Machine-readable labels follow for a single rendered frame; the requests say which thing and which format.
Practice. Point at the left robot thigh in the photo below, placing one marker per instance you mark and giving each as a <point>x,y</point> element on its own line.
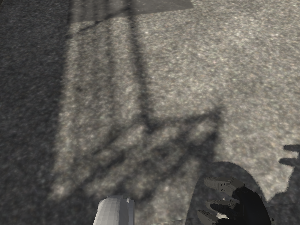
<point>115,210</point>

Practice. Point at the right robot hand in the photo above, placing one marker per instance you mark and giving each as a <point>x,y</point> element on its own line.
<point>249,211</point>

